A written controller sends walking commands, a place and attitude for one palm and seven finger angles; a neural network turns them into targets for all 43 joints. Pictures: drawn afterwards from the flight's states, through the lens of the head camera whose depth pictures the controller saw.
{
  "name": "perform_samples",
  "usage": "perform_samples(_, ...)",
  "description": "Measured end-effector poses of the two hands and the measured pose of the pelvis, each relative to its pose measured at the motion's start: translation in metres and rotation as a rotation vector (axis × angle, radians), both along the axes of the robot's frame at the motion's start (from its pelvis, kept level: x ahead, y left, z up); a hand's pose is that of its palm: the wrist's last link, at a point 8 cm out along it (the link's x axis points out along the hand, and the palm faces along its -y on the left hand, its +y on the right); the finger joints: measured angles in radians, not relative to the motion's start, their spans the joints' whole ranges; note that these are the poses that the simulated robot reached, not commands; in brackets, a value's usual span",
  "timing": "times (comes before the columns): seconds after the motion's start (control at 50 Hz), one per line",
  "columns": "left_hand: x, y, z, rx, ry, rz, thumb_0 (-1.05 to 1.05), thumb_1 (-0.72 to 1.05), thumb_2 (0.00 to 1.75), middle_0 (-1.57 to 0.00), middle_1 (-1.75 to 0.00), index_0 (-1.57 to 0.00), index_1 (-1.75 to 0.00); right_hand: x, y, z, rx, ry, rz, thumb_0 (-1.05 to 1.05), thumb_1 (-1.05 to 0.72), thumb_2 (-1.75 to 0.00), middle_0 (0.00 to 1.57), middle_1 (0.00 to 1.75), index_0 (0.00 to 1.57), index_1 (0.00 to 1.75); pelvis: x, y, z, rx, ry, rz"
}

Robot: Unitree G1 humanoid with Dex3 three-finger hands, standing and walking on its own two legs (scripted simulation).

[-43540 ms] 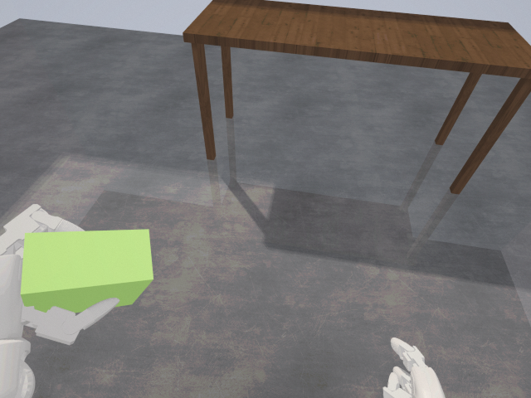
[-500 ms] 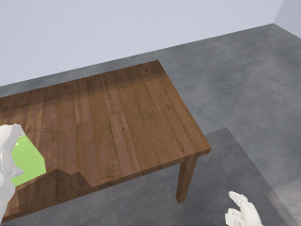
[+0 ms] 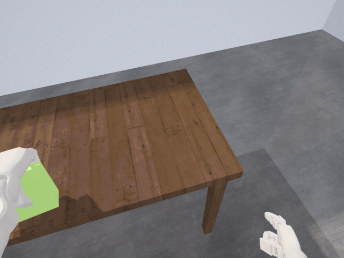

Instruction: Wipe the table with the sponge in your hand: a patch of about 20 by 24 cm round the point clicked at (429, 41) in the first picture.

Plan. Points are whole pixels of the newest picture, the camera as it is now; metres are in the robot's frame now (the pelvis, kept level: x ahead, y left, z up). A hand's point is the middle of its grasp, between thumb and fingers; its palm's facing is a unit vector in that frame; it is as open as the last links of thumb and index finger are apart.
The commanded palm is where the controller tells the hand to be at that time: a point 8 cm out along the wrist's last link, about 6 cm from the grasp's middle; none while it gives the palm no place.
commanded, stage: lower the sponge onto the table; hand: left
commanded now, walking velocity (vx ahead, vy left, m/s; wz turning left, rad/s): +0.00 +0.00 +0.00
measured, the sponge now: (24, 199) +0.22 +0.39 +0.00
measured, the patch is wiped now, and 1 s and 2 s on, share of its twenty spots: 0.00 0.00 0.15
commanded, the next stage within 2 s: wipe forward along the first lane in 1.40 s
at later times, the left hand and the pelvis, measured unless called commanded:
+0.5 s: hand (40, 185) +0.24 +0.35 +0.04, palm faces -0.27 -0.09 -0.96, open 9.6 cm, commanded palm +0.25 +0.36 +0.12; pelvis +0.00 +0.01 +0.00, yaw +0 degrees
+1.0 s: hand (39, 178) +0.26 +0.35 +0.05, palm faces -0.14 -0.02 -0.99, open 9.6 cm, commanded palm +0.24 +0.37 +0.10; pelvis +0.00 +0.01 +0.00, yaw -1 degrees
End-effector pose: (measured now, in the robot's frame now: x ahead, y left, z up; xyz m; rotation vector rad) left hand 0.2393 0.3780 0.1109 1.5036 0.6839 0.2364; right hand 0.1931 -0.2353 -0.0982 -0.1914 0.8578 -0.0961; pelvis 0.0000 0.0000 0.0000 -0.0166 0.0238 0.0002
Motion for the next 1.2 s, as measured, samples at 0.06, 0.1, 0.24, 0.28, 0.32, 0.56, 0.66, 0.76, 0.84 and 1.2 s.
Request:
perform_samples(0.06, 0.0, -0.027, -0.019, -0.074, 0.028, -0.169, 0.0, -0.49, 1.05, -0.78, -1.39, -0.79, -1.39, -0.007, -0.006, -0.001, -0.051, 0.016, 0.004, 0.01, -0.9, -0.9, 0.2, 0.3, 0.2, 0.3, 0.001, 0.001, 0.0, -0.002, -0.005, -0.001)
perform_samples(0.1, 0.001, -0.046, -0.015, -0.07, -0.037, -0.303, 0.0, -0.49, 1.05, -0.78, -1.38, -0.79, -1.39, -0.012, -0.009, -0.001, -0.081, 0.03, 0.003, 0.01, -0.9, -0.9, 0.2, 0.3, 0.2, 0.3, 0.001, 0.001, -0.001, -0.002, -0.008, -0.008)
perform_samples(0.24, 0.015, -0.04, 0.035, 0.102, -0.361, -0.338, 0.0, -0.49, 1.05, -0.79, -1.38, -0.8, -1.39, -0.025, -0.009, -0.009, -0.051, 0.082, -0.042, 0.01, -0.9, -0.9, 0.2, 0.3, 0.2, 0.3, 0.0, -0.001, -0.002, -0.004, 0.006, -0.029)
perform_samples(0.28, 0.017, -0.02, 0.042, 0.108, -0.391, -0.202, 0.0, -0.49, 1.05, -0.79, -1.39, -0.8, -1.39, -0.027, -0.008, -0.012, -0.021, 0.092, -0.055, 0.01, -0.9, -0.9, 0.2, 0.3, 0.2, 0.3, -0.001, -0.001, -0.002, -0.002, 0.012, -0.032)
perform_samples(0.32, 0.015, -0.003, 0.04, 0.104, -0.345, -0.068, 0.0, -0.49, 1.05, -0.79, -1.39, -0.8, -1.39, -0.027, -0.007, -0.014, 0.002, 0.094, -0.061, 0.01, -0.9, -0.9, 0.2, 0.3, 0.2, 0.3, -0.001, 0.0, -0.001, 0.0, 0.016, -0.03)
perform_samples(0.56, 0.003, -0.053, -0.012, -0.041, -0.11, -0.36, 0.0, -0.49, 1.05, -0.79, -1.39, -0.81, -1.4, -0.01, 0.001, -0.001, -0.065, 0.017, -0.001, 0.01, -0.91, -0.9, 0.2, 0.3, 0.2, 0.3, 0.002, 0.004, -0.001, -0.002, -0.003, -0.012)
perform_samples(0.66, 0.009, -0.041, 0.016, 0.078, -0.307, -0.34, 0.0, -0.5, 1.05, -0.8, -1.39, -0.81, -1.4, -0.007, 0.005, -0.001, -0.04, 0.027, -0.008, 0.01, -0.9, -0.9, 0.2, 0.3, 0.2, 0.3, 0.0, 0.002, -0.002, -0.005, 0.004, -0.025)
perform_samples(0.76, 0.005, 0.003, 0.018, 0.091, -0.273, -0.05, 0.0, -0.5, 1.05, -0.8, -1.4, -0.81, -1.41, -0.008, 0.005, -0.005, 0.005, 0.046, -0.023, 0.01, -0.9, -0.9, 0.2, 0.3, 0.2, 0.3, -0.001, 0.002, -0.001, -0.003, 0.018, -0.023)
perform_samples(0.84, -0.005, 0.013, -0.013, 0.04, -0.053, 0.026, 0.0, -0.5, 1.05, -0.79, -1.41, -0.8, -1.41, -0.011, 0.001, -0.005, -0.007, 0.048, -0.022, 0.01, -0.9, -0.9, 0.2, 0.3, 0.2, 0.3, -0.001, 0.004, -0.001, -0.003, 0.021, -0.008)
perform_samples(1.2, 0.003, -0.015, -0.018, 0.051, -0.192, -0.165, 0.0, -0.5, 1.05, -0.8, -1.4, -0.81, -1.41, -0.035, 0.001, -0.013, -0.009, 0.094, -0.055, 0.01, -0.9, -0.9, 0.2, 0.3, 0.2, 0.3, -0.004, 0.008, -0.004, -0.005, 0.039, -0.031)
